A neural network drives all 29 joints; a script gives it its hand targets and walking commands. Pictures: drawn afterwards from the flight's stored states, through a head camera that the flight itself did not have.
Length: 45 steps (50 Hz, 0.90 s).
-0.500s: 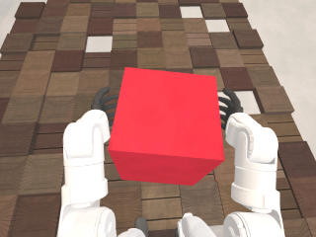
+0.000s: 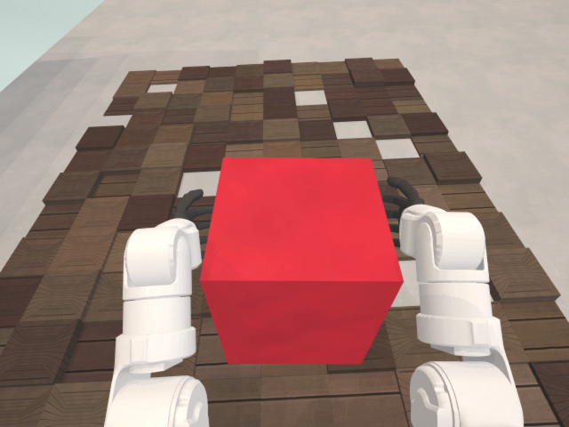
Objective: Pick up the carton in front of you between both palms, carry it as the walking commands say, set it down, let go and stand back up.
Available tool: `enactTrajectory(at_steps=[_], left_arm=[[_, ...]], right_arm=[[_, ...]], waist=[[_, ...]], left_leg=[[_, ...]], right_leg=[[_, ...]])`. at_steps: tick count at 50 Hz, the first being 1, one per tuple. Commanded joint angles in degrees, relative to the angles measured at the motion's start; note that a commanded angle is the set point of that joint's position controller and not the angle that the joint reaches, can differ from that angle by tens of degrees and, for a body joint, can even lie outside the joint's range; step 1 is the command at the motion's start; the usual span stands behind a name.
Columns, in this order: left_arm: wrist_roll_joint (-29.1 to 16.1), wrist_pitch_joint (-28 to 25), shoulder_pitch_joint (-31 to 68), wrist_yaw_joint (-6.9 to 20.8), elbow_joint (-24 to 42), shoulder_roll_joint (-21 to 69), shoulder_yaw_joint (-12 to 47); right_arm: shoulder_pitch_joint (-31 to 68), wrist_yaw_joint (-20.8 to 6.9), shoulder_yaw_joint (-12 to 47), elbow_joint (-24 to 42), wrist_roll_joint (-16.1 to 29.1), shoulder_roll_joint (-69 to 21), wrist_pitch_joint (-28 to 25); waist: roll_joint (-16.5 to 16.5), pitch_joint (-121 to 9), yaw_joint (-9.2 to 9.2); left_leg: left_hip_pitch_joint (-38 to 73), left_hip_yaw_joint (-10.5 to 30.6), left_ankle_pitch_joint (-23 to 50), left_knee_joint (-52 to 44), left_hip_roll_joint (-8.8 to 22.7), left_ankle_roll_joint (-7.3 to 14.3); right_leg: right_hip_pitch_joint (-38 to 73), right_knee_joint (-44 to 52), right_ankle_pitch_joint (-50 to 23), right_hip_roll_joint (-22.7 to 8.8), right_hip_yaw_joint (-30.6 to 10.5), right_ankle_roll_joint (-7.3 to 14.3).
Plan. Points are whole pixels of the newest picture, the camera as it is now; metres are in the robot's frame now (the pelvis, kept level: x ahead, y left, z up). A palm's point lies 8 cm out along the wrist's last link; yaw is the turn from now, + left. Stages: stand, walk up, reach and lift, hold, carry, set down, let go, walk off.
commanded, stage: carry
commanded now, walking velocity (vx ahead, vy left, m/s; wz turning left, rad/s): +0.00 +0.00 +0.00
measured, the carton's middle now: (295, 266) +0.35 +0.00 +0.05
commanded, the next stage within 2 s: none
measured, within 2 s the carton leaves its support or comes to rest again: neither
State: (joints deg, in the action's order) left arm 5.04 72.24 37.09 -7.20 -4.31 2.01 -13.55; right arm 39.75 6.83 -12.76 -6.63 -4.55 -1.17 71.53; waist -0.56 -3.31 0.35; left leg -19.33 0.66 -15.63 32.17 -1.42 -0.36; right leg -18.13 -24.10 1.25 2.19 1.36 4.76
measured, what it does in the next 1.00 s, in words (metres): stands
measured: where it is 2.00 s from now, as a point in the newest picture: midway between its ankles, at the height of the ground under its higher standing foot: outside the picture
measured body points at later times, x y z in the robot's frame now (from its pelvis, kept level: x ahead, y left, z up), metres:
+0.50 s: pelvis +0.00 +0.02 +0.00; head -0.03 +0.02 +0.45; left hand +0.35 +0.17 +0.12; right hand +0.35 -0.13 +0.12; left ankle +0.00 +0.13 -0.73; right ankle +0.03 -0.07 -0.74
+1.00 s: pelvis +0.00 +0.03 +0.00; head -0.03 +0.02 +0.45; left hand +0.35 +0.18 +0.12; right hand +0.35 -0.12 +0.12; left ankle +0.00 +0.13 -0.73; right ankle +0.03 -0.07 -0.74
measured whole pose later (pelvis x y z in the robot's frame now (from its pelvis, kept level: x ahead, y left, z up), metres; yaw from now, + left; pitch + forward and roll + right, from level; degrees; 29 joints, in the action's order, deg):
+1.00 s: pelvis +0.00 +0.03 +0.00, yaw +0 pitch +1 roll +1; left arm 3.6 71.7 37.1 -7.1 -13.0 -0.3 -10.6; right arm 37.9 7.0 -10.8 -13.7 -4.0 -0.1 70.6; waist -1.1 -5.8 0.0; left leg -17.6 -0.1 -16.0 32.3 -3.7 2.6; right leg -16.5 -24.9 1.9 0.0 0.5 2.0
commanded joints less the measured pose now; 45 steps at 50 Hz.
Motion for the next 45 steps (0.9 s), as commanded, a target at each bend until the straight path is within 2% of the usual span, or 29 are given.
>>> enactTrajectory(at_steps=[1, 5, 9, 16, 27, 45], left_arm=[[-25.3, -2.0, 43.7, 16.3, 1.9, 60.3, 36.4], [-27.1, -3.7, 48.2, 15.8, 2.7, 62.5, 36.6], [-27.7, -3.8, 47.4, 15.0, 2.4, 62.7, 35.9], [-26.6, -3.6, 44.7, 14.7, -0.7, 62.4, 33.8], [-26.1, -3.6, 45.6, 14.1, -0.1, 61.9, 33.0], [-26.5, -3.4, 45.8, 14.0, 0.7, 61.9, 33.4]], right_arm=[[36.3, -14.6, 35.2, -0.4, 23.8, -63.9, -1.5], [40.0, -14.3, 34.7, 0.8, 24.8, -65.0, -3.2], [40.1, -13.4, 34.2, 1.7, 25.1, -64.3, -3.2], [39.8, -13.4, 33.2, 0.3, 25.1, -64.0, -3.0], [41.2, -13.5, 32.9, -0.1, 26.0, -65.0, -3.0], [40.9, -13.2, 33.1, 0.6, 25.9, -64.9, -2.8]], waist=[[-1.1, -26.7, 0.88], [0.3, -25.2, 0.66], [0.4, -25.3, 0.38], [-0.1, -24.9, 0.16], [-0.1, -23.8, -0.01], [-0.5, -24.4, -0.05]], left_leg=[[4.9, 2.2, 8.9, -3.2, 3.1, 1.1], [7.1, 3.4, 10.6, -3.9, 4.4, 1.9], [7.8, 4.3, 12.1, -3.7, 5.6, 2.9], [7.1, 4.5, 13.5, -3.9, 5.9, 3.4], [6.0, 4.6, 10.4, -4.4, 5.6, 3.7], [6.5, 4.4, 11.5, -3.7, 5.2, 3.8]], right_leg=[[18.5, -1.2, -33.1, -10.8, -6.5, 0.7], [15.0, 0.6, -20.7, -10.0, -6.7, -0.3], [13.6, 1.3, -13.6, -9.7, -6.5, -1.0], [13.6, 1.0, -13.0, -9.5, -5.8, -1.3], [12.1, 1.8, -6.5, -9.6, -6.1, -1.4], [12.2, 1.0, -8.7, -9.7, -6.0, -1.3]])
